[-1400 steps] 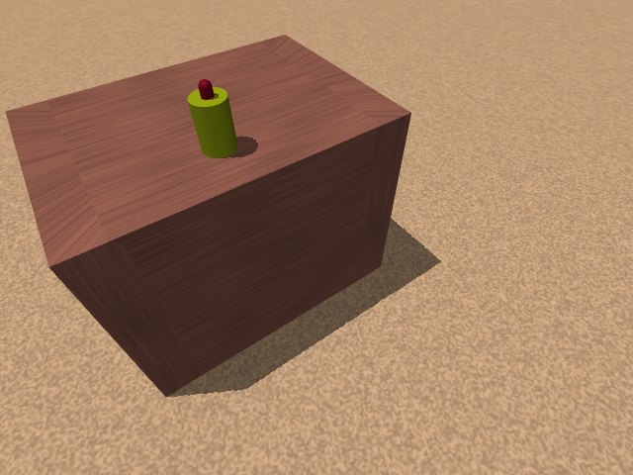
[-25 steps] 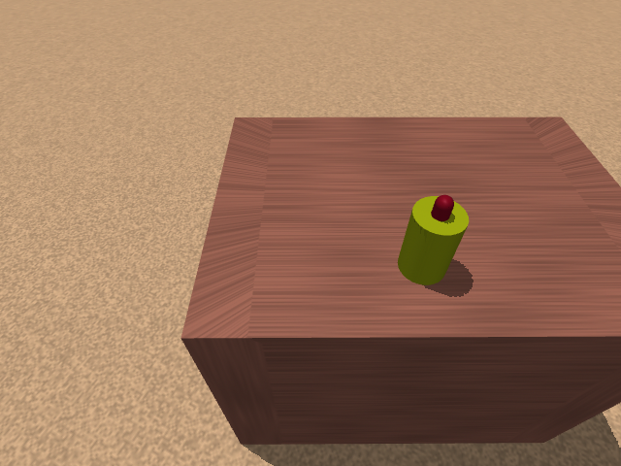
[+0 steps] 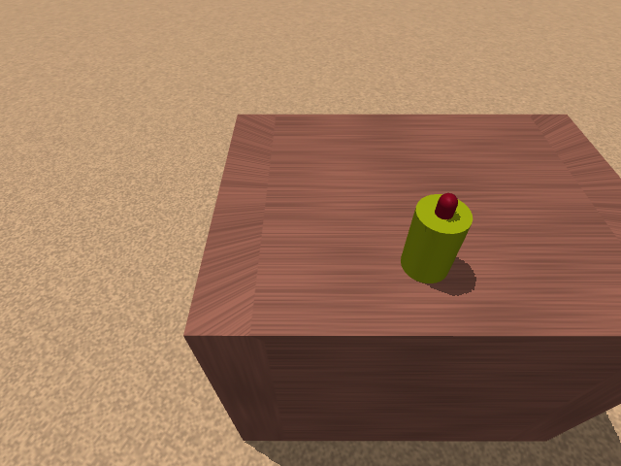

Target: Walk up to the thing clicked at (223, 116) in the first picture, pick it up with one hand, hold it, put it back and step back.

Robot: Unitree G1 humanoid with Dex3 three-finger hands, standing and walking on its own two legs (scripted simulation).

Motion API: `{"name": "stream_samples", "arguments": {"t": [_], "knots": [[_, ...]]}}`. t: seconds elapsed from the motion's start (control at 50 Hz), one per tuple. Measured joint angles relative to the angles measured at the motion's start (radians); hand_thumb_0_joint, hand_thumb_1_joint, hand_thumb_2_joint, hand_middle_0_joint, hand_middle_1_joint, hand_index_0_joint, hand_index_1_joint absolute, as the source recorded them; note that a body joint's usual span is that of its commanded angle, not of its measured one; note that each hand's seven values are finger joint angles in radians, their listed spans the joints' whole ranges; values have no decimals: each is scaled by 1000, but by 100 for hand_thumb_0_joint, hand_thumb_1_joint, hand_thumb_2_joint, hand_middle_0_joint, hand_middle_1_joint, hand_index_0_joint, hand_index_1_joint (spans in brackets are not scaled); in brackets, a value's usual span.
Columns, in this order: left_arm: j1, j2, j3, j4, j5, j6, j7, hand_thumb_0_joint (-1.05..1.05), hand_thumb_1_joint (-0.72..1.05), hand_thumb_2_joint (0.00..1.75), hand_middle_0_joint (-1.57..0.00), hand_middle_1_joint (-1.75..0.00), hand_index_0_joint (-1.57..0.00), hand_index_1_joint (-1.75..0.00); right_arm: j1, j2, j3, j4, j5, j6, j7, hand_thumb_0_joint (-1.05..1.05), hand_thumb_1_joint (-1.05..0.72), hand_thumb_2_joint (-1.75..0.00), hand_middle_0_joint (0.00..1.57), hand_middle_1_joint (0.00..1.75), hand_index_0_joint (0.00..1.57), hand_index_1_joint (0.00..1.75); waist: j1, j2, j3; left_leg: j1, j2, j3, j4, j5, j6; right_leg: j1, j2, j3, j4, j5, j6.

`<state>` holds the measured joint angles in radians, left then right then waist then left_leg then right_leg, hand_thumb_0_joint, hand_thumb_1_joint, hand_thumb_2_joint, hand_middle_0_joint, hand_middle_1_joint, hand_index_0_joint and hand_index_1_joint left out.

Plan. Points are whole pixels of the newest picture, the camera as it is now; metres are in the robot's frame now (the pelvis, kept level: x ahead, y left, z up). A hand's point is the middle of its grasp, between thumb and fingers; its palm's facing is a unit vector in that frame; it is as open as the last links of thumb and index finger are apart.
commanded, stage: stand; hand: right
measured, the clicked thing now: (436, 233) +0.47 -0.19 +0.00
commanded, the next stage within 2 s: step back in 0.44 s
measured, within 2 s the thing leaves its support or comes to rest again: neither
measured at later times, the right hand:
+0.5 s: hand out of the picture +0.08 -0.26 -0.16, palm faces -0.03 +0.94 -0.35, open 7.3 cm
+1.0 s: hand out of the picture -0.02 -0.23 -0.15, palm faces -0.02 +0.90 -0.43, open 7.4 cm
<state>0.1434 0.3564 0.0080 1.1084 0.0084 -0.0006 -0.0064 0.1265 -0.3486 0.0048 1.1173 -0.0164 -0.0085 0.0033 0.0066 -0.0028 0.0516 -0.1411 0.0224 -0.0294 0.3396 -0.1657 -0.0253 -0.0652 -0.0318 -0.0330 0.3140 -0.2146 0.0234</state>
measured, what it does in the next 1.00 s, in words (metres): lifts its right foot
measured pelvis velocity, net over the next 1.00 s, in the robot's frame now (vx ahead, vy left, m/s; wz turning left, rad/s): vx -0.09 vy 0.04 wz -0.03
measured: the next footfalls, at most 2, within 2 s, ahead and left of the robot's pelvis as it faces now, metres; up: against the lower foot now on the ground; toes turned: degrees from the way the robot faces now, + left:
right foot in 1.20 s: -0.12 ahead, -0.09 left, +0.00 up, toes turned -2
left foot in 1.60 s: -0.21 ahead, +0.15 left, +0.00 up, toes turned -1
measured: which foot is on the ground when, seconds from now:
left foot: down 0.00-1.00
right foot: down 0.00-0.78, up 0.80-1.00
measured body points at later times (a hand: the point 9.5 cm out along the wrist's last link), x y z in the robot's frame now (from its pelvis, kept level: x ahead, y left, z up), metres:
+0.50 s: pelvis +0.00 +0.00 +0.00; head +0.01 +0.00 +0.45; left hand +0.07 +0.31 -0.13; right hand +0.08 -0.30 -0.13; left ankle +0.01 +0.14 -0.75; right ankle -0.03 -0.13 -0.75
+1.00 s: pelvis -0.09 +0.04 -0.02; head -0.01 +0.07 +0.42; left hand +0.04 +0.35 -0.16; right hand -0.02 -0.27 -0.12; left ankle -0.05 +0.14 -0.75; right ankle -0.13 -0.11 -0.66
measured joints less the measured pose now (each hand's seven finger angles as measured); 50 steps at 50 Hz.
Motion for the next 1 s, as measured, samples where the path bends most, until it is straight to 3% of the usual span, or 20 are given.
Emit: {"name": "stream_samples", "arguments": {"t": [0.44,0.58,0.64,0.72,0.76,0.78,0.8,0.84,0.88,0.92,1.0], "knots": [[-9,-1,-3,-7,0,-2,3,0,91,90,-20,-30,-20,-30,-11,-1,2,-2,1,-2,-2,0,-91,-90,21,30,20,30,1,3,-3,9,2,2,-1,-4,-2,7,1,1,1,-4,-1],[-48,17,38,-78,-19,23,11,0,90,90,-20,-30,-20,-30,-51,-29,-31,-69,22,32,8,0,-91,-90,21,30,20,30,-3,14,72,-113,8,-13,162,-49,9,-106,9,-7,155,-50,-12],[-63,22,44,-112,-13,37,10,0,90,90,-20,-30,-20,-30,-58,-52,-46,-99,21,49,8,0,-91,-90,21,30,20,30,-4,23,98,-180,0,-20,272,-72,40,-154,6,-12,224,-70,-13],[-70,28,46,-152,9,47,12,0,90,90,-20,-30,-20,-30,-36,-69,-65,-141,18,64,11,0,-91,-90,21,30,20,30,-5,-2,109,-230,-56,-20,499,-295,74,-213,-31,7,306,-93,-6],[-76,35,45,-172,13,51,14,0,90,90,-20,-30,-20,-30,-11,-71,-70,-156,17,56,13,0,-91,-90,21,30,20,30,-13,-15,105,-199,-53,-7,447,-262,76,-246,-46,11,342,-102,8],[-79,38,43,-185,11,54,14,0,90,90,-20,-30,-20,-30,4,-74,-71,-163,12,50,13,0,-91,-90,21,30,20,30,-17,-14,99,-173,-43,-4,374,-185,70,-269,-48,9,370,-112,12],[-91,45,44,-196,6,58,15,0,90,90,-20,-30,-20,-30,12,-69,-76,-165,2,44,10,0,-91,-90,21,30,20,30,-18,-25,107,-174,-50,0,364,-193,59,-298,-52,27,414,-122,-4],[-113,55,53,-212,1,67,26,0,90,90,-20,-30,-20,-30,18,-49,-72,-167,-9,39,11,0,-91,-90,21,30,20,30,-13,-46,138,-186,-54,8,385,-203,58,-349,11,129,557,-275,-31],[-118,61,56,-216,-2,74,37,0,91,90,-20,-30,-20,-30,28,-25,-62,-170,-13,41,10,0,-91,-90,21,30,20,30,-21,-52,147,-186,-45,1,359,-179,59,-388,94,194,712,-351,-46],[-105,63,55,-222,-9,73,39,0,91,90,-20,-30,-20,-30,34,-6,-54,-175,-18,45,1,0,-91,-90,21,30,20,30,-15,-60,144,-177,-37,12,309,-144,61,-414,135,207,817,-331,-47],[-54,55,55,-230,-6,72,29,0,91,90,-20,-30,-20,-30,30,10,-52,-208,-16,40,-15,0,-90,-90,21,30,21,30,-12,-52,145,-166,-20,39,250,-99,65,-398,149,188,871,-300,-19]]}}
